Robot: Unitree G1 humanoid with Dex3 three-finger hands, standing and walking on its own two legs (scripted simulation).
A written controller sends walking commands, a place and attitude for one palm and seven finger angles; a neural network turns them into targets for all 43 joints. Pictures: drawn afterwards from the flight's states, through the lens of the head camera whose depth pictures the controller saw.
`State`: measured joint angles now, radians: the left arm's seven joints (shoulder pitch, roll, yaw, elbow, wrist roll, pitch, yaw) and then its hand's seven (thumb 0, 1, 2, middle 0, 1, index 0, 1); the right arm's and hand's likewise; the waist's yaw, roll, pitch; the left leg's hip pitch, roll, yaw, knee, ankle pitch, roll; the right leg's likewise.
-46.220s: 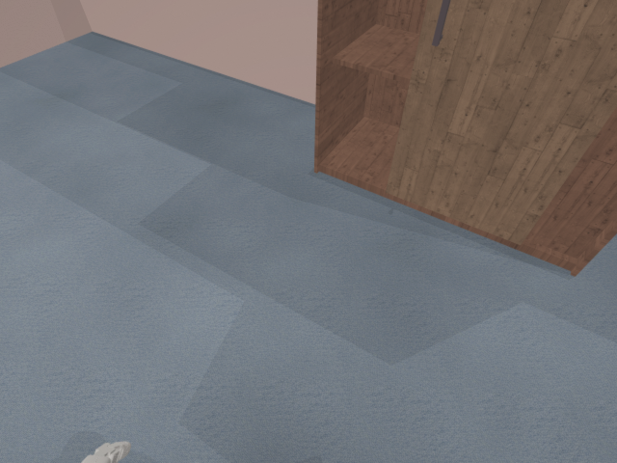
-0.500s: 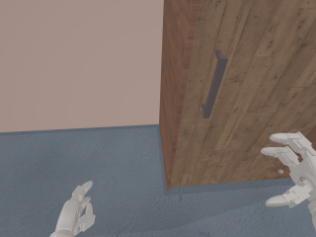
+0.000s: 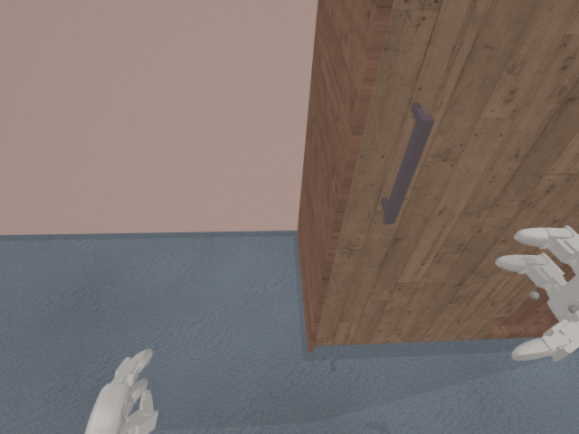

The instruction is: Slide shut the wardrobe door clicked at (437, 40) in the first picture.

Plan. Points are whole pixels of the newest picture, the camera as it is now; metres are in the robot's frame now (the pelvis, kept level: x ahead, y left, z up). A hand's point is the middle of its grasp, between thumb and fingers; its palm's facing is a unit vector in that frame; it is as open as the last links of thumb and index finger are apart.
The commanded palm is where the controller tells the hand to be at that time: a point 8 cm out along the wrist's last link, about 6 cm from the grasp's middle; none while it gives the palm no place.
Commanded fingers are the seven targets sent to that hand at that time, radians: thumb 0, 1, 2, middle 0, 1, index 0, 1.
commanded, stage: raise the hand with hooked fingers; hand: right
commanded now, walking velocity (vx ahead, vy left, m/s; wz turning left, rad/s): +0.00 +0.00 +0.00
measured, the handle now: (401, 168) +0.52 -0.16 +0.10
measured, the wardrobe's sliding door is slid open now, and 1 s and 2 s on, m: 0.00 0.00 0.00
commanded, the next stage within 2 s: move the hooked fingers beside the handle in 0.24 s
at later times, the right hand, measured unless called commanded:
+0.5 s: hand (529, 291) +0.28 -0.27 +0.12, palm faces -0.01 +1.00 -0.05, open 14.0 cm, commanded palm +0.26 -0.31 +0.13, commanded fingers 0.00 0.50 -0.30 0.30 1.20 0.30 1.20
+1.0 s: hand (494, 243) +0.35 -0.26 +0.12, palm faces -0.04 +1.00 -0.03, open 14.0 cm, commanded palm +0.33 -0.30 +0.12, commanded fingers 0.00 0.50 -0.30 0.30 1.20 0.30 1.20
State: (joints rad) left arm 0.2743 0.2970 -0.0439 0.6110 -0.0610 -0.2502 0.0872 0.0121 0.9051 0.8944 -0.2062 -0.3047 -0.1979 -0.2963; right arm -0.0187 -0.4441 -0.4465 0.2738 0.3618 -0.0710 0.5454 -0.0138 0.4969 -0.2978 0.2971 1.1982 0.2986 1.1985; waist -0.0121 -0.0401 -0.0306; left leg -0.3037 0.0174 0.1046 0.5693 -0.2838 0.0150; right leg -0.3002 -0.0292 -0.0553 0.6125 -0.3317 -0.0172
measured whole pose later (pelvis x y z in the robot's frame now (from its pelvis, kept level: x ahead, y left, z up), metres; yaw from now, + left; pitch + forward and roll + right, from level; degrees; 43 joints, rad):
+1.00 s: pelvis +0.00 +0.00 +0.00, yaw +1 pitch +5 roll +1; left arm 0.31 0.29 -0.04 0.63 -0.06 -0.18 0.10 0.01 0.91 0.89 -0.21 -0.30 -0.20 -0.30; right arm -0.31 -0.47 -0.41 0.56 0.29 -0.11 0.50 -0.01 0.50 -0.30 0.30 1.20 0.30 1.20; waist 0.03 -0.03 -0.04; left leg -0.38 0.02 0.09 0.59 -0.29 0.02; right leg -0.37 -0.03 -0.06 0.62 -0.34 -0.02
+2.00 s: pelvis +0.00 -0.01 -0.01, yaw +2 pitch +11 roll +1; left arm 0.39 0.29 -0.04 0.66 -0.04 -0.02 0.07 0.01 0.91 0.89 -0.21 -0.30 -0.20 -0.30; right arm -0.77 -0.55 -0.40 1.07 0.18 -0.26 0.42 -0.01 0.50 -0.30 0.30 1.20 0.30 1.20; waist 0.12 -0.01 -0.06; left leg -0.55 0.01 0.07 0.65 -0.29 0.01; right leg -0.54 -0.04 -0.08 0.70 -0.36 -0.03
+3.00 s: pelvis +0.01 -0.01 -0.01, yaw +1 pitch +10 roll +2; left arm 0.36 0.28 -0.03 0.63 -0.04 0.00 0.06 0.01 0.91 0.89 -0.21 -0.30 -0.20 -0.30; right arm -0.67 -0.48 -0.34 0.93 0.20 -0.22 0.38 -0.01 0.50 -0.30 0.30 1.20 0.30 1.20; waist 0.09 -0.02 -0.08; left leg -0.51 0.01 0.08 0.64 -0.30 0.00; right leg -0.51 -0.04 -0.07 0.70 -0.37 -0.03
